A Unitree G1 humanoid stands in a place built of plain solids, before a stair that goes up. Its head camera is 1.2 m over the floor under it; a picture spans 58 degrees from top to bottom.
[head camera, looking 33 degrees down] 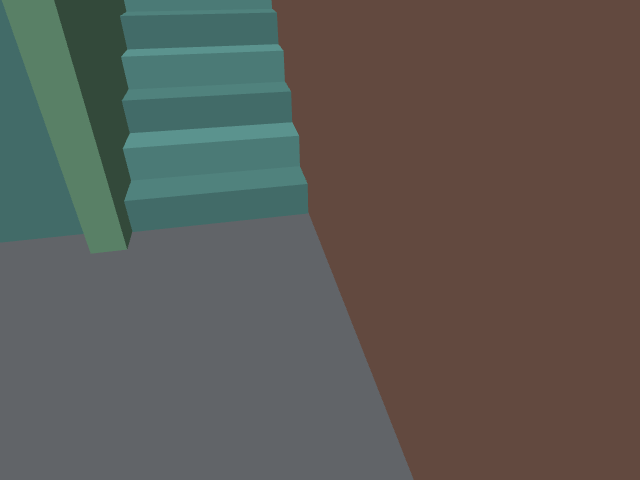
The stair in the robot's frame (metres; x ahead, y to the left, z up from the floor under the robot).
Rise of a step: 0.18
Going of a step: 0.25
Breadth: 0.94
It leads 12 degrees to the left of straight ahead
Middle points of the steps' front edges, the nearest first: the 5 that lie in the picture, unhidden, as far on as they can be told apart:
2.02 0.52 0.18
2.26 0.58 0.37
2.50 0.63 0.55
2.74 0.68 0.73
2.98 0.73 0.92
